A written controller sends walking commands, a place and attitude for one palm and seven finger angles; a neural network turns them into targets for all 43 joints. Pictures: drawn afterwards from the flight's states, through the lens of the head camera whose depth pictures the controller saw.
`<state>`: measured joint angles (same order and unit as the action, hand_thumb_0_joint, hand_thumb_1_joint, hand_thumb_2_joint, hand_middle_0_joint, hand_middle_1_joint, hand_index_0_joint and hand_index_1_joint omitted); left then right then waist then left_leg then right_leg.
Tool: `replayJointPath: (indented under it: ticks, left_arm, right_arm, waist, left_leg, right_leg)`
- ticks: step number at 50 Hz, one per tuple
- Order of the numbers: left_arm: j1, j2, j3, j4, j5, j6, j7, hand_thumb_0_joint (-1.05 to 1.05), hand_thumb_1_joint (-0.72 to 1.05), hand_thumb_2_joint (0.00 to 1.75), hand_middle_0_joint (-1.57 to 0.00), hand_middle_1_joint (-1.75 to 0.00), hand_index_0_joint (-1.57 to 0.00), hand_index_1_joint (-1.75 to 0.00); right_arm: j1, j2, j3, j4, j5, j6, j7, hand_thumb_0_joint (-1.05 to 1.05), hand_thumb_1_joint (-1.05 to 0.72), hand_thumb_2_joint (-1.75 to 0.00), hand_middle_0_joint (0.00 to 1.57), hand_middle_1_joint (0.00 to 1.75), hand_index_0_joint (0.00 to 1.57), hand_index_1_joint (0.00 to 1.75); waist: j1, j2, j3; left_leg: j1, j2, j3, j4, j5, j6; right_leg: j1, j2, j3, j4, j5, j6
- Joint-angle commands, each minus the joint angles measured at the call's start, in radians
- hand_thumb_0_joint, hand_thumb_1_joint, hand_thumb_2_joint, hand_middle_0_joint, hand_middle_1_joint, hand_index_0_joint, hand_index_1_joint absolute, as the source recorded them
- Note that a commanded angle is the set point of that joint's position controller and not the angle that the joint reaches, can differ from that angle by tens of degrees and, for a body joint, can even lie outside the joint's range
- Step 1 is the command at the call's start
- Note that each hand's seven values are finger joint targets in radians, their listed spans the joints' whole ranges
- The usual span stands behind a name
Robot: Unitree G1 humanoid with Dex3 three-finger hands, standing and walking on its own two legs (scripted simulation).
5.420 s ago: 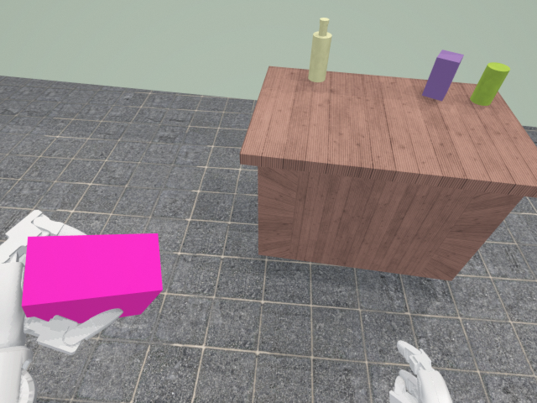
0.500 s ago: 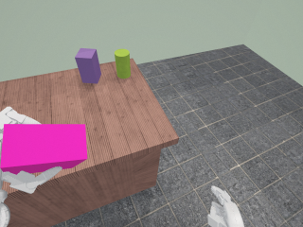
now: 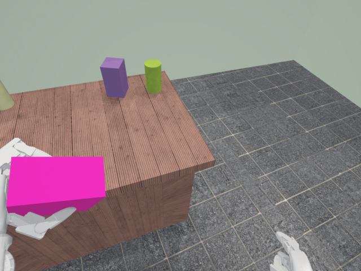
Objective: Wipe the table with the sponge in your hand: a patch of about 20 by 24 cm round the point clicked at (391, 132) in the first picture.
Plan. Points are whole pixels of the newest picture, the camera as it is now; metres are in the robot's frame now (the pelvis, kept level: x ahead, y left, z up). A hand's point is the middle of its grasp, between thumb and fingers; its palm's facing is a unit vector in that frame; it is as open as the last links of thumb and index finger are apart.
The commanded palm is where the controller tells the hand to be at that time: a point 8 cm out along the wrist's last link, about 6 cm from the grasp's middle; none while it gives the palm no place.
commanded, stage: come to a stop and stand still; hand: left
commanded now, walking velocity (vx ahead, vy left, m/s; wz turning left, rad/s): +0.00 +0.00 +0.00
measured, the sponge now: (69, 187) +0.22 +0.21 +0.14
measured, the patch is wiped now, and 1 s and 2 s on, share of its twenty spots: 0.00 0.00 0.00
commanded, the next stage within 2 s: look again from close up in 0.32 s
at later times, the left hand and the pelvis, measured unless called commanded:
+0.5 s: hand (16, 168) +0.22 +0.28 +0.19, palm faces +0.45 -0.75 -0.48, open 10.5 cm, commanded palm +0.14 +0.28 +0.18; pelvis -0.02 +0.00 +0.00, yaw +0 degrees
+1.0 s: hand (27, 155) +0.26 +0.28 +0.17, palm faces +0.40 -0.86 -0.33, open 10.5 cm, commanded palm +0.20 +0.32 +0.18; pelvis +0.04 +0.04 +0.00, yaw +0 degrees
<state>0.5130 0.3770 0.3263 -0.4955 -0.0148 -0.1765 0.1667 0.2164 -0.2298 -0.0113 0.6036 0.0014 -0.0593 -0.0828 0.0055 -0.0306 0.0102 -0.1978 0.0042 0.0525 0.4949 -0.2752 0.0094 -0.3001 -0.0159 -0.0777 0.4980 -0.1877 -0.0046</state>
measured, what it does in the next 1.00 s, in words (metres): shifts its weight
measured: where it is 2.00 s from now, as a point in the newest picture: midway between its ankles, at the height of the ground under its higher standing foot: outside the picture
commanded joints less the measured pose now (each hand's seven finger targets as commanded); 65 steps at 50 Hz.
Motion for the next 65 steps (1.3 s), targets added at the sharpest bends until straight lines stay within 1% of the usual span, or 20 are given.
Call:
replayJointPath:
  ticks: [1, 5, 9, 15, 20, 21, 22, 23, 24, 28, 31, 33, 34, 40, 48, 53, 57, 60, 63, 65]
  left_arm:
    - [-0.141, 0.125, 0.084, -0.175, -0.006, -0.081, 0.008, 0.0, 0.1, 1.3, -1.2, -1.6, -1.2, -1.6]
    - [-0.186, 0.11, 0.057, -0.162, -0.002, -0.077, 0.003, 0.0, 0.1, 1.3, -1.2, -1.6, -1.2, -1.6]
    - [-0.216, 0.136, 0.076, -0.153, 0.002, -0.069, 0.005, 0.0, 0.1, 1.3, -1.2, -1.6, -1.2, -1.6]
    - [-0.159, 0.132, 0.09, -0.156, -0.004, -0.065, 0.004, 0.0, 0.1, 1.3, -1.2, -1.6, -1.2, -1.6]
    - [-0.123, 0.124, 0.086, -0.163, -0.009, -0.066, 0.004, 0.0, 0.1, 1.3, -1.2, -1.6, -1.2, -1.6]
    - [-1.265, 1.019, 0.719, -0.434, 0.161, -0.172, -0.005, 0.0, 0.1, 1.3, -1.2, -1.6, -1.2, -1.6]
    - [-0.651, 0.361, 0.298, 0.212, 0.03, -0.128, -0.057, 0.0, 0.1, 1.3, -1.2, -1.6, -1.2, -1.6]
    - [-0.356, 0.229, 0.213, 0.264, -0.009, -0.12, -0.077, 0.0, 0.1, 1.3, -1.2, -1.6, -1.2, -1.6]
    - [-0.263, 0.105, 0.12, 0.191, -0.051, -0.143, -0.094, 0.0, 0.1, 1.3, -1.2, -1.6, -1.2, -1.6]
    - [-0.157, 0.128, 0.072, -0.061, -0.043, -0.161, -0.077, 0.0, 0.1, 1.3, -1.2, -1.6, -1.2, -1.6]
    - [-0.173, 0.174, 0.134, -0.077, -0.033, -0.151, -0.057, 0.0, 0.1, 1.3, -1.2, -1.6, -1.2, -1.6]
    - [-0.218, 0.202, 0.172, -0.095, -0.03, -0.156, -0.053, 0.0, 0.1, 1.3, -1.2, -1.6, -1.2, -1.6]
    - [-0.275, 0.249, 0.21, -0.147, -0.025, -0.162, -0.049, 0.0, 0.1, 1.3, -1.2, -1.6, -1.2, -1.6]
    - [-0.278, 0.183, 0.153, -0.203, -0.026, -0.166, -0.051, 0.0, 0.1, 1.3, -1.2, -1.6, -1.2, -1.6]
    - [-0.185, 0.134, 0.122, -0.142, -0.028, -0.138, -0.053, 0.0, 0.1, 1.3, -1.2, -1.6, -1.2, -1.6]
    - [-0.224, 0.157, 0.137, -0.175, -0.029, -0.137, -0.055, 0.0, 0.1, 1.3, -1.2, -1.6, -1.2, -1.6]
    - [-0.241, 0.167, 0.132, -0.235, -0.025, -0.137, -0.057, 0.0, 0.1, 1.3, -1.2, -1.6, -1.2, -1.6]
    - [-0.227, 0.161, 0.131, -0.232, -0.025, -0.133, -0.056, 0.0, 0.1, 1.3, -1.2, -1.6, -1.2, -1.6]
    - [-0.208, 0.171, 0.15, -0.21, -0.031, -0.133, -0.051, 0.0, 0.1, 1.3, -1.2, -1.6, -1.2, -1.6]
    - [-0.167, 0.174, 0.165, -0.223, -0.043, -0.138, -0.047, 0.0, 0.1, 1.3, -1.2, -1.6, -1.2, -1.6]
  right_arm:
    - [-0.106, -0.096, -0.012, -0.137, 0.0, -0.079, -0.003, 0.0, -0.9, -0.9, 0.2, 0.3, 0.2, 0.3]
    - [-0.103, -0.098, -0.011, -0.128, -0.003, -0.088, 0.008, 0.0, -0.9, -0.9, 0.2, 0.3, 0.2, 0.3]
    - [-0.107, -0.098, -0.011, -0.119, -0.012, -0.086, 0.01, 0.0, -0.9, -0.9, 0.2, 0.3, 0.2, 0.3]
    - [-0.111, -0.081, -0.001, -0.132, -0.009, -0.085, 0.011, 0.0, -0.9, -0.9, 0.2, 0.3, 0.2, 0.3]
    - [-0.105, -0.086, -0.004, -0.133, -0.003, -0.09, 0.01, 0.0, -0.9, -0.9, 0.2, 0.3, 0.2, 0.3]
    - [0.086, -0.125, -0.013, -0.127, -0.041, -0.143, 0.018, 0.0, -0.9, -0.9, 0.2, 0.3, 0.2, 0.3]
    - [-0.015, 0.009, 0.018, -0.065, 0.001, -0.132, 0.023, 0.0, -0.9, -0.9, 0.2, 0.3, 0.2, 0.3]
    - [-0.011, -0.059, -0.022, -0.134, 0.009, -0.154, 0.021, 0.0, -0.9, -0.9, 0.2, 0.3, 0.2, 0.3]
    - [-0.035, -0.069, -0.031, -0.159, 0.012, -0.164, 0.044, 0.0, -0.9, -0.9, 0.2, 0.3, 0.2, 0.3]
    - [-0.042, -0.084, -0.021, -0.165, 0.011, -0.176, 0.064, 0.0, -0.9, -0.9, 0.2, 0.3, 0.2, 0.3]
    - [-0.055, -0.095, -0.021, -0.17, 0.015, -0.181, 0.056, 0.0, -0.9, -0.9, 0.2, 0.3, 0.2, 0.3]
    - [-0.056, -0.094, -0.021, -0.176, 0.012, -0.186, 0.049, 0.0, -0.9, -0.9, 0.2, 0.3, 0.2, 0.3]
    - [-0.068, -0.098, -0.02, -0.172, 0.009, -0.186, 0.046, 0.0, -0.9, -0.9, 0.2, 0.3, 0.2, 0.3]
    - [-0.073, -0.087, -0.023, -0.169, -0.001, -0.195, 0.056, 0.0, -0.9, -0.9, 0.2, 0.3, 0.2, 0.3]
    - [-0.072, -0.1, -0.037, -0.172, 0.001, -0.143, 0.07, 0.0, -0.9, -0.9, 0.2, 0.3, 0.2, 0.3]
    - [-0.077, -0.102, -0.039, -0.189, 0.006, -0.116, 0.066, 0.0, -0.9, -0.9, 0.2, 0.3, 0.2, 0.3]
    - [-0.078, -0.1, -0.036, -0.194, 0.004, -0.113, 0.07, 0.0, -0.9, -0.9, 0.2, 0.3, 0.2, 0.3]
    - [-0.079, -0.1, -0.036, -0.191, 0.003, -0.113, 0.075, 0.0, -0.9, -0.9, 0.2, 0.3, 0.2, 0.3]
    - [-0.071, -0.111, -0.049, -0.189, 0.011, -0.109, 0.077, 0.0, -0.9, -0.9, 0.2, 0.3, 0.2, 0.3]
    - [-0.071, -0.109, -0.05, -0.18, 0.012, -0.107, 0.075, 0.0, -0.9, -0.9, 0.2, 0.3, 0.2, 0.3]
  waist:
    - [0.006, 0.174, -0.06]
    - [0.001, 0.088, -0.012]
    - [-0.003, 0.04, -0.006]
    - [0.004, 0.099, -0.055]
    - [0.005, 0.078, -0.085]
    - [-0.006, -0.054, 0.115]
    - [0.001, -0.037, -0.173]
    - [0.071, 0.0, -0.08]
    - [0.055, 0.094, -0.109]
    - [0.049, -0.002, -0.085]
    - [0.045, -0.01, -0.061]
    - [0.04, 0.009, -0.062]
    - [0.034, 0.077, -0.069]
    - [0.023, 0.122, -0.164]
    - [0.005, 0.075, -0.105]
    - [-0.001, 0.085, -0.109]
    - [-0.001, 0.165, -0.117]
    - [0.002, 0.142, -0.129]
    - [0.004, 0.024, -0.153]
    - [0.002, 0.003, -0.163]
  left_leg:
    - [-0.219, 0.164, -0.133, -0.175, 0.042, 0.034]
    - [-0.246, 0.098, -0.105, -0.164, -0.177, 0.015]
    - [-0.187, 0.061, -0.09, -0.137, -0.207, 0.008]
    - [-0.209, 0.082, -0.106, -0.218, -0.176, 0.01]
    - [-0.197, 0.079, -0.097, -0.201, -0.074, 0.004]
    - [-0.28, 0.099, -0.043, -0.026, 0.022, 0.032]
    - [-0.092, 0.036, -0.053, 0.007, 0.019, 0.035]
    - [-0.034, 0.0, -0.012, 0.018, -0.052, 0.007]
    - [-0.04, 0.0, -0.02, -0.043, -0.072, 0.012]
    - [-0.092, 0.012, -0.052, -0.17, -0.124, 0.019]
    - [-0.149, 0.069, -0.106, -0.231, -0.101, 0.029]
    - [-0.161, 0.072, -0.111, -0.226, -0.063, 0.03]
    - [-0.161, 0.078, -0.113, -0.234, -0.048, 0.031]
    - [-0.004, 0.057, -0.076, -0.088, 0.313, -0.002]
    - [-0.055, 0.067, -0.091, -0.069, 0.238, 0.011]
    - [-0.06, 0.065, -0.092, -0.031, 0.323, 0.011]
    - [0.027, 0.088, -0.089, -0.019, 0.514, -0.007]
    - [0.019, 0.082, -0.065, 0.029, 0.567, -0.024]
    - [-0.093, 0.023, -0.048, 0.144, 0.44, -0.036]
    - [-0.085, -0.004, -0.041, 0.177, 0.366, -0.05]
  right_leg:
    - [0.212, -0.032, 0.089, -0.005, 0.028, 0.011]
    - [0.166, -0.045, 0.16, -0.118, -0.088, 0.001]
    - [0.085, -0.061, 0.196, -0.231, -0.263, -0.008]
    - [0.198, -0.018, 0.141, -0.173, -0.136, 0.007]
    - [0.245, -0.018, 0.128, -0.145, 0.006, 0.008]
    - [0.034, -0.057, 0.171, -0.175, -0.034, 0.095]
    - [0.065, -0.135, 0.143, -0.164, -0.134, -0.009]
    - [0.02, -0.114, 0.304, -0.277, -0.209, -0.005]
    - [0.095, -0.146, 0.285, -0.262, -0.203, -0.046]
    - [0.166, -0.065, 0.199, -0.221, -0.265, -0.011]
    - [0.2, -0.021, 0.13, -0.124, -0.125, 0.0]
    - [0.222, -0.022, 0.126, -0.096, -0.047, -0.001]
    - [0.235, -0.018, 0.112, -0.059, -0.006, -0.003]
    - [0.253, -0.05, 0.113, -0.039, 0.314, -0.03]
    - [0.19, -0.04, 0.09, 0.021, 0.213, -0.044]
    - [0.192, -0.037, 0.071, 0.066, 0.239, -0.05]
    - [0.136, -0.01, 0.028, 0.097, 0.161, -0.045]
    - [0.181, -0.003, 0.014, 0.069, 0.188, -0.058]
    - [0.278, -0.074, 0.127, 0.065, 0.357, -0.12]
    - [0.234, -0.13, 0.195, 0.074, 0.372, -0.156]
